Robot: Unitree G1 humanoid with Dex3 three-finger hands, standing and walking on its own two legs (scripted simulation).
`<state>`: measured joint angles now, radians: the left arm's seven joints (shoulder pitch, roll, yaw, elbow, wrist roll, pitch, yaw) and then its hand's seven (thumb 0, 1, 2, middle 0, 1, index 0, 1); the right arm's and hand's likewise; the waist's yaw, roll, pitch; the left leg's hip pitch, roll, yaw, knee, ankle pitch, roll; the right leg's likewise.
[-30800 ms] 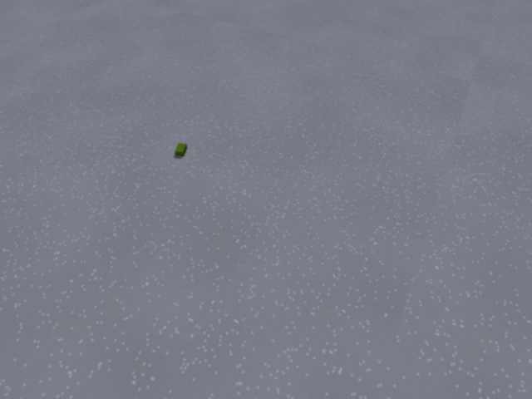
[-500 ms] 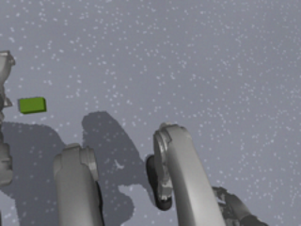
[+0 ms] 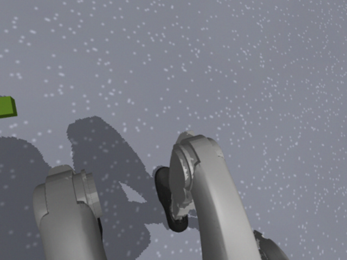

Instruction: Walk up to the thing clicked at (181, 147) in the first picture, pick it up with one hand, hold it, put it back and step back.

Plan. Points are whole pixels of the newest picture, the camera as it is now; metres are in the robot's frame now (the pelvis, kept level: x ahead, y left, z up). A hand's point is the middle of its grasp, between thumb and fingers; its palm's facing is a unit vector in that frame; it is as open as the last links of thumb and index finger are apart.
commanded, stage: home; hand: left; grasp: from above
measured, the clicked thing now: out of the picture +0.49 +0.30 -0.31
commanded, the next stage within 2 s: none
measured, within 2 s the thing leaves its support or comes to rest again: neither
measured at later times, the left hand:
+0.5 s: hand out of the picture +0.39 +0.29 -0.01, palm faces -0.35 -0.50 -0.80, open 8.3 cm
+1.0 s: hand out of the picture +0.27 +0.22 +0.20, palm faces +0.06 -0.94 -0.35, open 7.4 cm
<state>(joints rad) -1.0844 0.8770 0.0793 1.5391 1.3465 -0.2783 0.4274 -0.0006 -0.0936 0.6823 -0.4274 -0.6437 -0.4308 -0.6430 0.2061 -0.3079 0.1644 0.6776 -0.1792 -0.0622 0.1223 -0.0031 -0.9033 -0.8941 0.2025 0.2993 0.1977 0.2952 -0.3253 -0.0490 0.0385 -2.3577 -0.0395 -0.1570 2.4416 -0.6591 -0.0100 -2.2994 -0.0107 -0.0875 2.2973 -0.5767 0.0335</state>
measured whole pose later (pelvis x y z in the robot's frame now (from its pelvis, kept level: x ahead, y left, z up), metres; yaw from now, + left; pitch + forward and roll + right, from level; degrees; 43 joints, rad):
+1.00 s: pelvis +0.04 +0.00 +0.29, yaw +7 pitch +23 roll -4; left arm 0.11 0.30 0.03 0.19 0.06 0.33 0.08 0.01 0.89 0.89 -0.21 -0.30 -0.21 -0.30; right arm 0.13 -0.20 0.06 0.54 0.05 -0.10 -0.08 0.00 -0.91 -0.90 0.20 0.30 0.20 0.30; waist -0.07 0.03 -0.18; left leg -1.28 0.01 -0.08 1.48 -0.60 -0.01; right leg -1.26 -0.01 -0.06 1.40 -0.54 0.01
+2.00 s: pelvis +0.10 +0.00 +0.39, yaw +9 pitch +10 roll -2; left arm 0.50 0.22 0.03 -0.11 -0.05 0.44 0.02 0.01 0.90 0.89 -0.20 -0.30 -0.20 -0.30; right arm 0.29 -0.22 0.04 0.55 0.01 -0.24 -0.18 0.01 -0.90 -0.90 0.20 0.30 0.20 0.30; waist -0.04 0.05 -0.15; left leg -0.67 0.02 -0.07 1.00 -0.50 -0.02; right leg -0.66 -0.01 -0.06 0.94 -0.45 0.01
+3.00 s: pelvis +0.09 +0.00 +0.39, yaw +9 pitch +10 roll -3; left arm 0.51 0.23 0.02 -0.14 -0.05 0.46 0.02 0.01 0.90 0.89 -0.20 -0.30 -0.20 -0.30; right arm 0.28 -0.22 0.04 0.54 0.01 -0.24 -0.18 0.01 -0.90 -0.90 0.20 0.30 0.20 0.30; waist -0.04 0.05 -0.16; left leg -0.69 0.02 -0.07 1.02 -0.51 -0.01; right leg -0.67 0.00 -0.05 0.95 -0.46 0.01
